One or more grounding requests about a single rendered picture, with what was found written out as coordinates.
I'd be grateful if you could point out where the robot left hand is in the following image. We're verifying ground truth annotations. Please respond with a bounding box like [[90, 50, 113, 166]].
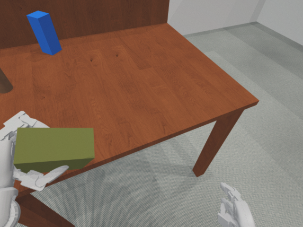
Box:
[[0, 111, 69, 192]]

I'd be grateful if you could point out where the sponge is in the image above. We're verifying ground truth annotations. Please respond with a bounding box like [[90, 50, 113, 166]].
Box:
[[13, 128, 95, 174]]

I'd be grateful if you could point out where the table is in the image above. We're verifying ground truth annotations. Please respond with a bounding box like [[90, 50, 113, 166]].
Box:
[[0, 0, 259, 227]]

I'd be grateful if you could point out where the robot right hand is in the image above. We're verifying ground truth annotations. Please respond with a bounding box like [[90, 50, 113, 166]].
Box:
[[218, 182, 256, 227]]

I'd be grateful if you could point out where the left robot forearm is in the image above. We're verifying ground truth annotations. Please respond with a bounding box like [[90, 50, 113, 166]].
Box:
[[0, 187, 21, 227]]

